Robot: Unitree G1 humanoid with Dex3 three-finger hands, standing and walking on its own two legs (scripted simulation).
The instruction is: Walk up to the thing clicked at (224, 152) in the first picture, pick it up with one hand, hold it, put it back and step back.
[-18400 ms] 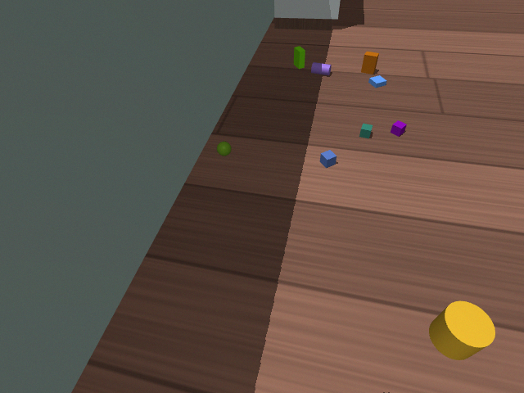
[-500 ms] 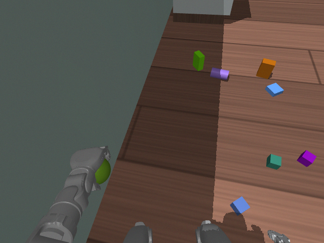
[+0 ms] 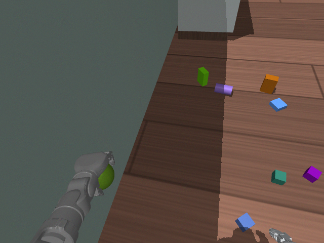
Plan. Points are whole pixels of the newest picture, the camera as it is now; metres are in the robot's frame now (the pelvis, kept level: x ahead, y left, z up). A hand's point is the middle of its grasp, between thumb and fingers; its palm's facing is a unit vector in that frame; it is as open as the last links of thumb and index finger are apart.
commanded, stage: hold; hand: left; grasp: from above
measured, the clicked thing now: (99, 175) +0.33 +0.22 -0.09
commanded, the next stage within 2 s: crouch in 1.70 s
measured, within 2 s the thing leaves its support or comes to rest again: neither
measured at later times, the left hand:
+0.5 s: hand (95, 174) +0.31 +0.22 -0.04, palm faces -0.45 -0.05 -0.89, open 10.7 cm
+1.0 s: hand (93, 181) +0.29 +0.21 -0.02, palm faces -0.45 -0.05 -0.89, open 10.8 cm
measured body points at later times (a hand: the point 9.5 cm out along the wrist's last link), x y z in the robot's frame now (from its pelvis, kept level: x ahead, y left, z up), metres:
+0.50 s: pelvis +0.01 +0.00 +0.01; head +0.03 -0.02 +0.46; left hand +0.33 +0.22 +0.02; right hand +0.13 -0.26 -0.10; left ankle +0.02 +0.13 -0.71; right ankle +0.01 -0.14 -0.71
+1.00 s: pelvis -0.01 +0.00 +0.02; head +0.00 -0.02 +0.47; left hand +0.30 +0.21 +0.03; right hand +0.13 -0.26 -0.09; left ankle +0.02 +0.13 -0.71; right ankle +0.01 -0.14 -0.71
